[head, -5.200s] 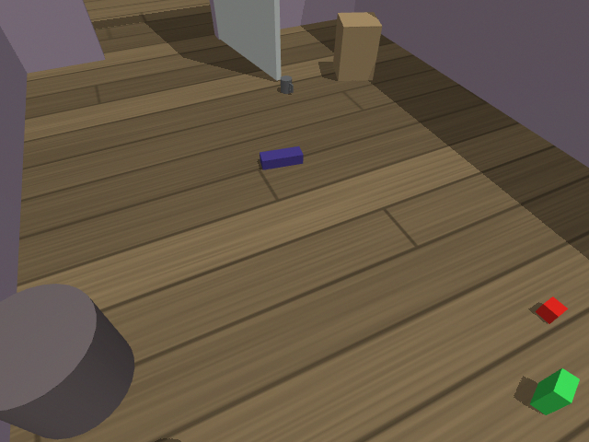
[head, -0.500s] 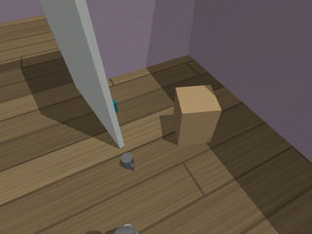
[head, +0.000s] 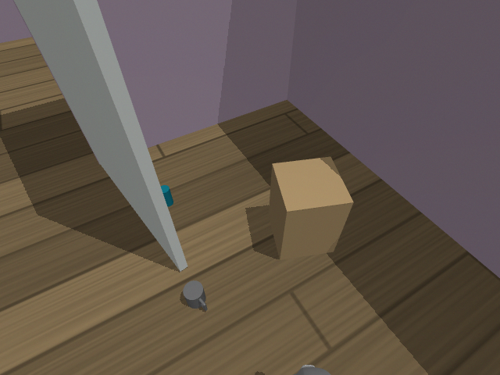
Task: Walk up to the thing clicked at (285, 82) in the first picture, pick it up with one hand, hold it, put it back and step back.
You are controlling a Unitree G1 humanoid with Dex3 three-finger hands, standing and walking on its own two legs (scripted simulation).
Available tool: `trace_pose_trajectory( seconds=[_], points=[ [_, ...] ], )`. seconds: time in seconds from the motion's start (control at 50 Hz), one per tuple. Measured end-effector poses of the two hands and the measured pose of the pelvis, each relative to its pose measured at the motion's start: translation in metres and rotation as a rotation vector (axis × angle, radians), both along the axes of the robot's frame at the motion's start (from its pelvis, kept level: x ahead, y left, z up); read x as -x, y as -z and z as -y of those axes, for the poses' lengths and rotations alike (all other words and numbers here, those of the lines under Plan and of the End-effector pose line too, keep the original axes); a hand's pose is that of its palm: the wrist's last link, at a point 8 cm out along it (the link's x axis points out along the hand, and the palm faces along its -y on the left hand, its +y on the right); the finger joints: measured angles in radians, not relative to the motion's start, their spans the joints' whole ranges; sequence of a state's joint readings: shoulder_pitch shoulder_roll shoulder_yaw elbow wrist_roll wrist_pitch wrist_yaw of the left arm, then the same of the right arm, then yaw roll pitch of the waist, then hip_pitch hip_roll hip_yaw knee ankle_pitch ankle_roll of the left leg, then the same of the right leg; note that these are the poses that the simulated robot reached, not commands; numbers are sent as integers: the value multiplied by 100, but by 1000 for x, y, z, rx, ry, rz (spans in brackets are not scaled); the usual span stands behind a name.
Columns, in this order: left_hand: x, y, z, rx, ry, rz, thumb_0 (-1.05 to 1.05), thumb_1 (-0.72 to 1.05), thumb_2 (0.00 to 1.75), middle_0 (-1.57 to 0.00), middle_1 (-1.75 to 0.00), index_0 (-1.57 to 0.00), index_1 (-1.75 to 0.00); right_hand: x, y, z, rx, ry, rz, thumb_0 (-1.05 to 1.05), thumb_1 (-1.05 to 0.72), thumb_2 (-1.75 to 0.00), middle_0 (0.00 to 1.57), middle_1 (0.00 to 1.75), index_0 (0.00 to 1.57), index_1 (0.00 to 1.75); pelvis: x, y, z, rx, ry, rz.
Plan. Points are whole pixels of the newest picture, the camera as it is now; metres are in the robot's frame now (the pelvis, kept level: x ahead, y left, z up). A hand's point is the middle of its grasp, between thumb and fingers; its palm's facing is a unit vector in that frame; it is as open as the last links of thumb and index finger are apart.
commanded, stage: walk up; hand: left
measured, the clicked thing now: (197, 297) +0.53 +0.22 -0.72
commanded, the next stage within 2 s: none
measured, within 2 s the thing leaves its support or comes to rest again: neither
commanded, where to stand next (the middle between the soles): +0.17 +0.00 m, yaw +0 degrees
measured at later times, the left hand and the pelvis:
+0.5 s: hand out of the picture +0.15 +0.27 -0.17, palm faces +0.00 -0.94 -0.34, open 7.4 cm; pelvis +0.06 +0.01 -0.01, yaw +1 degrees
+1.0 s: hand out of the picture +0.09 +0.27 -0.15, palm faces +0.04 -0.93 -0.36, open 7.4 cm; pelvis +0.07 +0.00 +0.01, yaw +3 degrees
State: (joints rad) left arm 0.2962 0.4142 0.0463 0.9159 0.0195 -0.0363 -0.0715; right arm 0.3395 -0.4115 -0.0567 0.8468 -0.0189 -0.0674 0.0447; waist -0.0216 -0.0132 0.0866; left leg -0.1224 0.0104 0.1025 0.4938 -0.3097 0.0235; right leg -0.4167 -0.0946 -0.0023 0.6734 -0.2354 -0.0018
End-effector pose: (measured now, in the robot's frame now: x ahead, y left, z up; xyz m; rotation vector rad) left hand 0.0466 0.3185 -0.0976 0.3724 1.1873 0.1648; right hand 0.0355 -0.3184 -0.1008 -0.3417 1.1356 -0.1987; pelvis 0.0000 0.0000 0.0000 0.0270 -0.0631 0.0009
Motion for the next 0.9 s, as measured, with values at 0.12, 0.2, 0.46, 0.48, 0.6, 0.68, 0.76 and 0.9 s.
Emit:
trace_pose_trajectory(
  seconds=[0.12, 0.2, 0.46, 0.48, 0.6, 0.68, 0.76, 0.9],
  points=[
    [-41, -10, 16, -73, -4, 70, 1, 90, 89, -20, -30, -20, -30, -36, 30, 14, -34, 4, -46, 0, -91, -90, 20, 30, 20, 30, -32, 10, 19, 14, -6, 6],
    [-55, -19, 26, -70, -11, 83, 1, 90, 89, -20, -30, -20, -30, -63, 29, 9, -54, -15, -42, 0, -91, -90, 20, 30, 20, 30, -42, 2, 20, -6, 2, 4],
    [-94, 26, 6, 11, -39, 83, 1, 90, 89, -20, -30, -21, -30, -85, 21, -13, 33, -4, -72, 0, -91, -90, 20, 30, 20, 30, -58, 16, -7, 9, -19, 10],
    [-95, 29, 6, 23, -44, 80, 1, 90, 89, -20, -30, -20, -30, -86, 18, -16, 35, -6, -72, 0, -91, -90, 20, 30, 20, 30, -58, 15, -8, 19, -19, 8],
    [-84, 38, 6, 60, -58, 36, 1, 90, 89, -20, -30, -20, -30, -104, 6, -27, 40, -30, -45, 0, -90, -90, 21, 30, 20, 30, -55, 10, -12, 50, -27, 5],
    [-64, 35, 5, 55, -86, -12, 1, 90, 89, -20, -30, -20, -30, -122, 5, -33, 18, -50, -15, 0, -90, -90, 21, 30, 20, 30, -55, 6, -12, 54, -33, 8],
    [-43, 28, 4, 42, -121, -54, 1, 90, 89, -20, -30, -20, -30, -139, 5, -39, -12, -76, 2, 0, -90, -90, 20, 30, 20, 30, -58, 1, -9, 52, -40, 1],
    [-24, 15, 5, 13, -157, -113, 1, 90, 89, -20, -30, -20, -30, -157, 10, -42, -56, -90, 2, 0, -91, -90, 20, 30, 20, 30, -64, -5, -5, 45, -44, -8]
  ],
)
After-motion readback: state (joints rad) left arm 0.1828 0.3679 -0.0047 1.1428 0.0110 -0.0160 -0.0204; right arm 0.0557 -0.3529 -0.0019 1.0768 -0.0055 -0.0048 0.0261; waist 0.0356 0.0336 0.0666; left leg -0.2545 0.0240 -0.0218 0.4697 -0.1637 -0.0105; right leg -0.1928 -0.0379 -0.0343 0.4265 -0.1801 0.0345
